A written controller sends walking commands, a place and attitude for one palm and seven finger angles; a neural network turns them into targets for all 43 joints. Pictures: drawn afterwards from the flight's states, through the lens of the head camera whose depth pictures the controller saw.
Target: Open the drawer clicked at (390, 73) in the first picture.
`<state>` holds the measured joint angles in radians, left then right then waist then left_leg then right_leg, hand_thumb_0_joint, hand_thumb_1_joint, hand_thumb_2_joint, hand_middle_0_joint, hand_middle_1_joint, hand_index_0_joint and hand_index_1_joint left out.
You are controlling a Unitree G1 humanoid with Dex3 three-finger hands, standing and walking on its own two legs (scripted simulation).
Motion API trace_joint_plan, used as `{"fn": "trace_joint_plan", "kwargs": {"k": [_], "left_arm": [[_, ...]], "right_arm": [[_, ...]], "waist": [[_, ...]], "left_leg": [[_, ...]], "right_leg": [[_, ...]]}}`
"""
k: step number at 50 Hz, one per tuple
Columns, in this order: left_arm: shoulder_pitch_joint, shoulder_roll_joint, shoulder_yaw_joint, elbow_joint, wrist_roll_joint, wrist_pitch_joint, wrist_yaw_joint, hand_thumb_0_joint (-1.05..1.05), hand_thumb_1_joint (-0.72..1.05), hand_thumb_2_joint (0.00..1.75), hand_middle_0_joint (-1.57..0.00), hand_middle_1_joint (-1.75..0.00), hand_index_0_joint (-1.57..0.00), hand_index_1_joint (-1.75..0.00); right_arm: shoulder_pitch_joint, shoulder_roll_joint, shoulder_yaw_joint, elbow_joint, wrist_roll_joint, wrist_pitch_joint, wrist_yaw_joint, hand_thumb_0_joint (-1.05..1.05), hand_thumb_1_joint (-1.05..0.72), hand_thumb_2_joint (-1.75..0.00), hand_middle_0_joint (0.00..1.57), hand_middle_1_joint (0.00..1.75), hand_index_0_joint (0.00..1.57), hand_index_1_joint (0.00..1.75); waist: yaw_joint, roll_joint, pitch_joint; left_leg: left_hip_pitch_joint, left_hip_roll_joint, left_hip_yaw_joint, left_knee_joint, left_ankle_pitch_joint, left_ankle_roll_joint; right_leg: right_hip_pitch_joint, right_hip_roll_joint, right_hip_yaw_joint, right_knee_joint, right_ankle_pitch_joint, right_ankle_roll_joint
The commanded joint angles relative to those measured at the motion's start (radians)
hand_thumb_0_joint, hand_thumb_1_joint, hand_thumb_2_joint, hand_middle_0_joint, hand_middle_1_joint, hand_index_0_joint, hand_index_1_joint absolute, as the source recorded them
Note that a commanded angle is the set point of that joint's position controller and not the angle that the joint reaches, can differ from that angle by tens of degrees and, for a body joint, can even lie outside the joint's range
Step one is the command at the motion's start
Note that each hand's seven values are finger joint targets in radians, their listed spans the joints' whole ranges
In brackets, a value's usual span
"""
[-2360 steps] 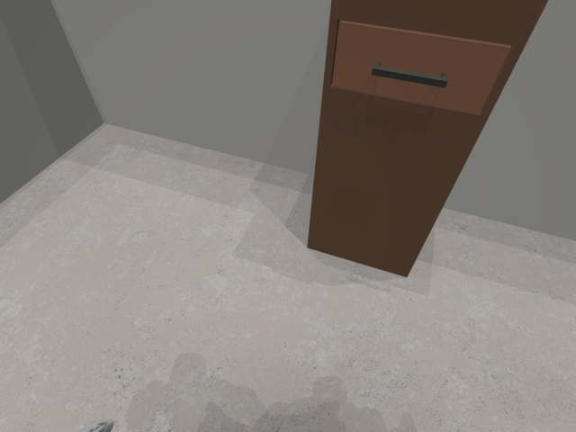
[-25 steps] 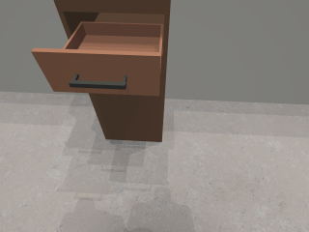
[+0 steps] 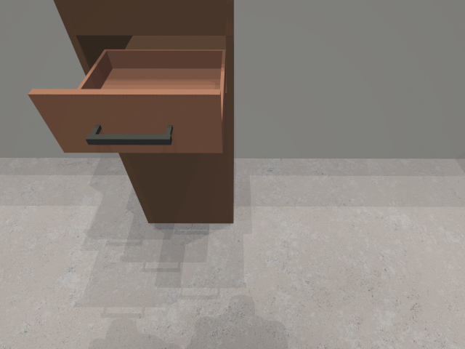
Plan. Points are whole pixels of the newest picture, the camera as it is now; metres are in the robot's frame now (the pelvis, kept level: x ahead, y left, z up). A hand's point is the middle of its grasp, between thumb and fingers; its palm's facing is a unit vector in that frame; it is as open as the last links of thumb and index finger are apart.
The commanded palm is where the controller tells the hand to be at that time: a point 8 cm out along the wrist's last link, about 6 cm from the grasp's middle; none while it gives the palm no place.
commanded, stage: let the arm hang, fingers relaxed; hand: left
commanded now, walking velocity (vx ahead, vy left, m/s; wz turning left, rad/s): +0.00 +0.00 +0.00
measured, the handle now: (131, 134) +0.52 +0.24 +0.08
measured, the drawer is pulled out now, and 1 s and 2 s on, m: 0.27 0.27 0.27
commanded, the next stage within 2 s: look to check the result in 0.04 s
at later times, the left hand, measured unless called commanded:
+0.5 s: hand out of the picture -0.01 +0.17 -0.17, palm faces +0.04 -0.98 -0.21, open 7.4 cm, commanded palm none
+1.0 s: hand out of the picture +0.04 +0.19 -0.17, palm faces +0.01 -0.97 -0.26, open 7.4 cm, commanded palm none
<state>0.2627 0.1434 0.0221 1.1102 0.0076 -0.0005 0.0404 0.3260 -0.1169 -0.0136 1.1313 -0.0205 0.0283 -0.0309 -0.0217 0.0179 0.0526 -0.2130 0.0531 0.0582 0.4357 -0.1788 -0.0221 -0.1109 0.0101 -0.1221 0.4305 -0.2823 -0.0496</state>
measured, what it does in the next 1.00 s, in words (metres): stands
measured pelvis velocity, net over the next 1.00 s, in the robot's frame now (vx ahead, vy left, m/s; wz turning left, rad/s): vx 0.01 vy -0.01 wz -0.01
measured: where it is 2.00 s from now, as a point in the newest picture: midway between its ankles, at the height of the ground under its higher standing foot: outside the picture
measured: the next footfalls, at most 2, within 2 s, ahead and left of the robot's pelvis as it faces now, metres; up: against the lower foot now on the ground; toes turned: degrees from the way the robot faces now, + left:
right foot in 1.98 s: +0.07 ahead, -0.14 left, +0.00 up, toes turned +15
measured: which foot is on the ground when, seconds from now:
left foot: down 0.00-1.00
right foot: down 0.00-1.00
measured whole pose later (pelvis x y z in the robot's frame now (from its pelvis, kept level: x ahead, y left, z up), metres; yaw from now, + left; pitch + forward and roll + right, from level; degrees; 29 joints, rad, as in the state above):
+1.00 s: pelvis +0.01 -0.01 +0.00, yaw +0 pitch -3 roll +0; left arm 0.22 0.20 0.02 1.12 0.01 -0.01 0.03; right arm 0.24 -0.21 -0.02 1.12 -0.02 0.03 -0.03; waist -0.01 0.02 0.07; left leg -0.17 0.07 0.06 0.39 -0.17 -0.04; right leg -0.06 0.03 -0.12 0.36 -0.26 -0.06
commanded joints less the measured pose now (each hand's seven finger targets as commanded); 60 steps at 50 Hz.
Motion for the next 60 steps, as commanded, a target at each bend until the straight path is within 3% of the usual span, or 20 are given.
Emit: {"fn": "trace_joint_plan", "kwargs": {"k": [1,21,40,49,60], "left_arm": [[0.095,0.104,0.016,-0.017,-0.005,-0.007,0.005,0.0,0.9,0.9,-0.2,-0.3,-0.2,-0.3],[0.094,0.124,0.014,-0.008,-0.003,-0.015,0.004,0.0,0.9,0.9,-0.2,-0.3,-0.2,-0.3],[0.031,0.196,0.026,-0.026,-0.003,-0.022,0.001,0.0,0.9,0.9,-0.2,-0.3,-0.2,-0.3],[-0.006,0.216,0.025,-0.027,-0.004,-0.022,-0.004,0.0,0.9,0.9,-0.2,-0.3,-0.2,-0.3],[-0.018,0.228,0.024,-0.027,-0.003,-0.023,-0.005,0.0,0.9,0.9,-0.2,-0.3,-0.2,-0.3]], "right_arm": [[0.062,-0.08,-0.016,-0.024,0.002,-0.012,-0.006,0.0,-0.9,-0.9,0.2,0.3,0.2,0.3],[0.006,-0.129,-0.021,-0.036,0.005,-0.014,-0.01,0.0,-0.9,-0.9,0.2,0.3,0.2,0.3],[-0.032,-0.182,-0.028,-0.042,0.005,-0.015,-0.006,0.0,-0.9,-0.9,0.2,0.3,0.2,0.3],[-0.052,-0.208,-0.025,-0.04,0.003,-0.019,-0.005,0.0,-0.9,-0.9,0.2,0.3,0.2,0.3],[-0.07,-0.223,-0.025,-0.043,0.005,-0.02,-0.004,0.0,-0.9,-0.9,0.2,0.3,0.2,0.3]], "waist": [[0.009,0.002,0.056],[0.006,0.002,0.046],[0.009,-0.03,0.021],[0.009,0.008,0.01],[0.011,-0.01,0.007]], "left_leg": [[0.016,0.059,-0.06,-0.057,0.088,0.038],[0.069,0.07,-0.061,-0.067,0.103,0.039],[0.076,0.072,-0.056,-0.071,0.115,0.034],[0.079,0.078,-0.066,-0.089,0.13,0.032],[0.095,0.083,-0.069,-0.102,0.145,0.034]], "right_leg": [[-0.08,-0.131,0.115,-0.132,0.117,-0.006],[-0.078,-0.127,0.127,-0.154,0.163,-0.002],[-0.032,-0.138,0.134,-0.17,0.233,0.006],[-0.02,-0.139,0.136,-0.169,0.225,-0.001],[-0.015,-0.138,0.13,-0.177,0.236,0.005]]}}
